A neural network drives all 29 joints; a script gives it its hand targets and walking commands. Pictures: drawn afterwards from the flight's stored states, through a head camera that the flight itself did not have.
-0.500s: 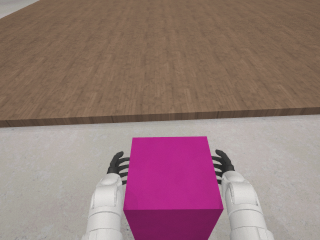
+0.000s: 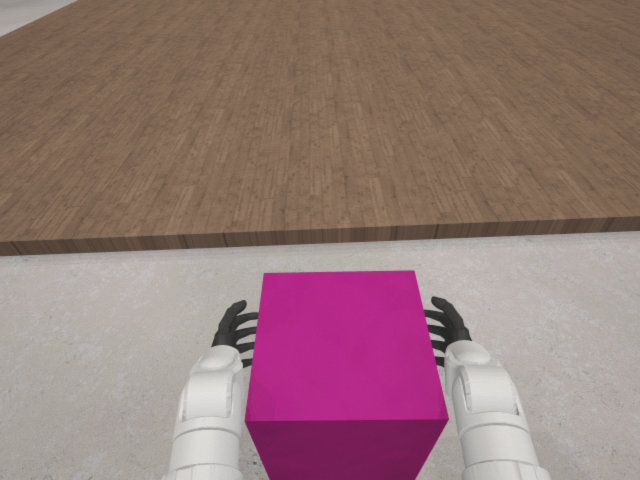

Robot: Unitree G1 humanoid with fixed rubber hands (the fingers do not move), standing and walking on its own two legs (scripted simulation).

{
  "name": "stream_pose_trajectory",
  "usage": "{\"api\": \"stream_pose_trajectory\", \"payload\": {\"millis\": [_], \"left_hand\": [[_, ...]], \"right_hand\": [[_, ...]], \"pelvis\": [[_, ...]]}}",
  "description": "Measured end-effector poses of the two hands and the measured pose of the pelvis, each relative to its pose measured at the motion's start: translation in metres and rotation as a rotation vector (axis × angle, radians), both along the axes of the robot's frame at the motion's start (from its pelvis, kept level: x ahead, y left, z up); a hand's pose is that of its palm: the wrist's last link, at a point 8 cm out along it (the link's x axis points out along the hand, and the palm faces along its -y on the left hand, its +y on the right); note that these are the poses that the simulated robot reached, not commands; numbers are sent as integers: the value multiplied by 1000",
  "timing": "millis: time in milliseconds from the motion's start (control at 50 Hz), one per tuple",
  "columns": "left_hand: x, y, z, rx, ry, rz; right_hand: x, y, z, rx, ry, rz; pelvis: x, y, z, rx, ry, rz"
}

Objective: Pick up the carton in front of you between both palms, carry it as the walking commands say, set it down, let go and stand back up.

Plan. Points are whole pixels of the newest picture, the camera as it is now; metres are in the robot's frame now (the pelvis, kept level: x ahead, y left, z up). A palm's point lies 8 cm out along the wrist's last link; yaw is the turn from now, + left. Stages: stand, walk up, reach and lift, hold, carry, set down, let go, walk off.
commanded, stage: reach and lift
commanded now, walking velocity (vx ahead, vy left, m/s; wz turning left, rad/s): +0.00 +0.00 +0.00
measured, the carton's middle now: (340, 381) +0.29 +0.00 -0.05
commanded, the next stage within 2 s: hold in 0.28 s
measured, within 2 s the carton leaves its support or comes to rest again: neither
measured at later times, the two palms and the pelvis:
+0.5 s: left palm (221, 352) +0.28 +0.15 +0.05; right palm (461, 347) +0.28 -0.15 +0.05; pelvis +0.00 +0.00 +0.00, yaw +0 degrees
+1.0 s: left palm (222, 352) +0.28 +0.15 +0.05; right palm (462, 347) +0.28 -0.15 +0.05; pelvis -0.01 +0.00 +0.00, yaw +0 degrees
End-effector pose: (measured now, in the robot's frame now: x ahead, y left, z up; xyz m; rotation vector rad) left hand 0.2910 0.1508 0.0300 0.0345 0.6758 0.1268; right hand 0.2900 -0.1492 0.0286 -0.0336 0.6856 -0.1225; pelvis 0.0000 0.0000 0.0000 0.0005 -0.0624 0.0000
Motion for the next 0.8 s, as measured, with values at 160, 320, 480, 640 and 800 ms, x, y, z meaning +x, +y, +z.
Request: {"api": "stream_pose_trajectory", "payload": {"millis": [160, 320, 480, 640, 800], "left_hand": [[-1, 1, 3, 4, 1, -4], [-3, 1, 8, 3, -7, -2], [-7, 1, 23, -1, -31, 1], [-11, 1, 21, -7, -11, 4], [-10, 0, 22, -12, -20, 10]], "right_hand": [[0, 1, 3, -5, 1, 3], [-3, 1, 9, -4, -8, 1], [-7, 1, 23, 1, -32, -3], [-12, 0, 21, 6, -12, -8], [-10, 0, 22, 13, -21, -10]], "pelvis": [[4, 1, 1, -1, -9, 0], [2, 2, 1, -1, -20, 0], [-1, 2, 2, -1, -46, 0], [-8, 2, 1, -1, -59, 0], [-11, 1, 0, 0, -58, 1]]}}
